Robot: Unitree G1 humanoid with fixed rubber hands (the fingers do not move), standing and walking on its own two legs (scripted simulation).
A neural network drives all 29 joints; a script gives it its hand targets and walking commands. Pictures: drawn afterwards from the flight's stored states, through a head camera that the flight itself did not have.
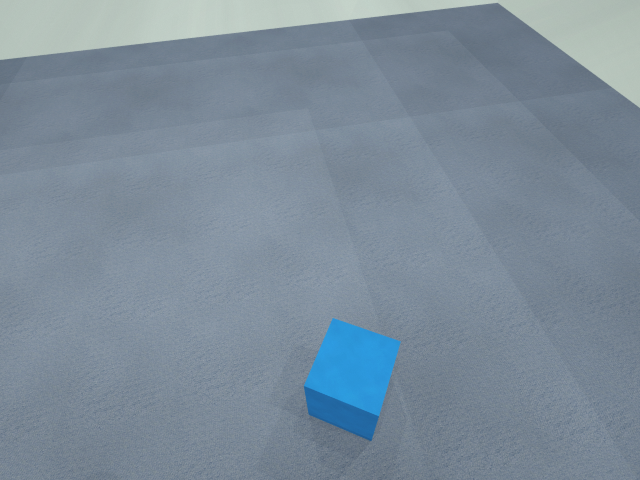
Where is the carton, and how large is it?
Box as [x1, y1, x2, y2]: [304, 318, 400, 440]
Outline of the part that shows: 333,318 304,384 308,413 371,440 400,341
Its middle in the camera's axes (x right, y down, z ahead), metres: +0.10 +0.40 +1.13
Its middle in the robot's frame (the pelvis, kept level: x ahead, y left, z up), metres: +0.50 -0.03 -0.65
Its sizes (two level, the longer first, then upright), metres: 0.210 0.200 0.250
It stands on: the floor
